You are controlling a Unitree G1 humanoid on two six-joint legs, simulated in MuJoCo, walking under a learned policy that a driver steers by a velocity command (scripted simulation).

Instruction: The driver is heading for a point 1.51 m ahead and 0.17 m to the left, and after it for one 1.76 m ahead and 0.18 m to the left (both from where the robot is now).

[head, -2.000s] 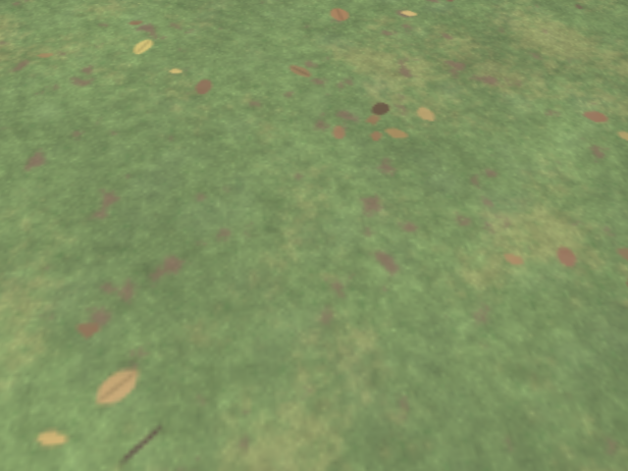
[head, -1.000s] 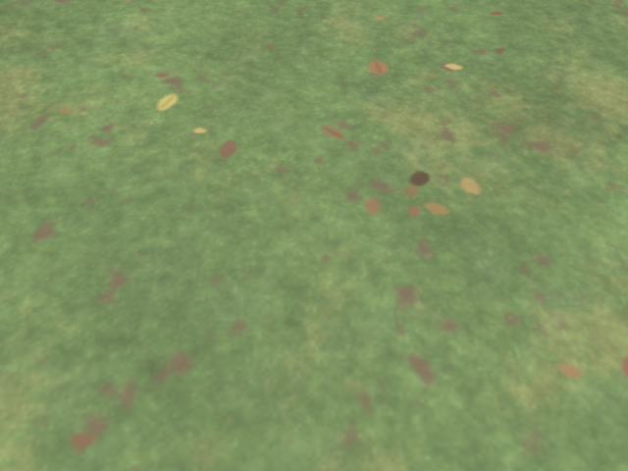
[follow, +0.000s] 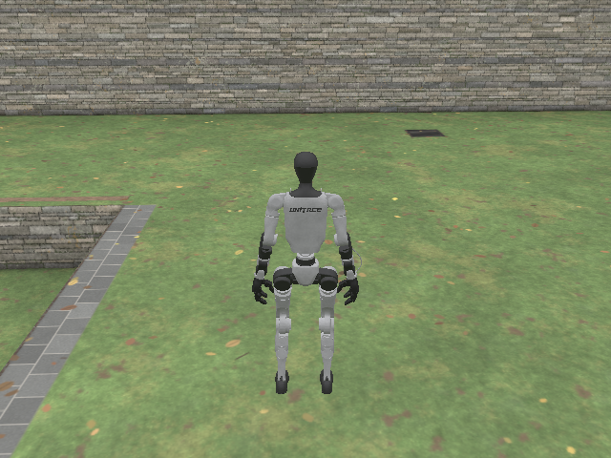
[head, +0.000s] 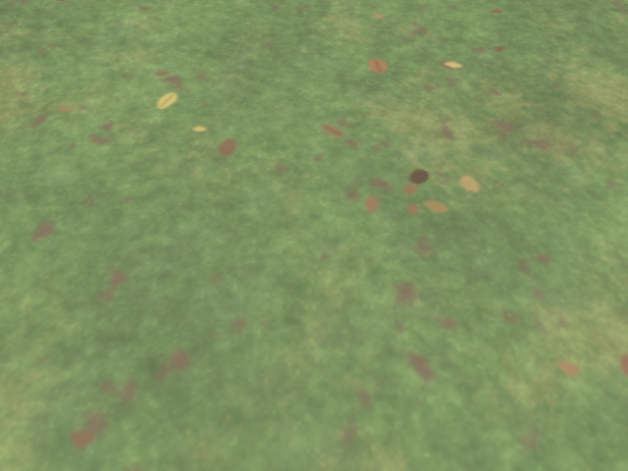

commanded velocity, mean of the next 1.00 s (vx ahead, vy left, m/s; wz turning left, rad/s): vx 0.16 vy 0.00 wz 0.00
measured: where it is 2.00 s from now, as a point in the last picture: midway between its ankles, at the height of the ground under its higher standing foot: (318, 356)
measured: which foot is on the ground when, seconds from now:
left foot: down 0.00-1.00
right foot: down 0.00-0.74, up 0.76-1.00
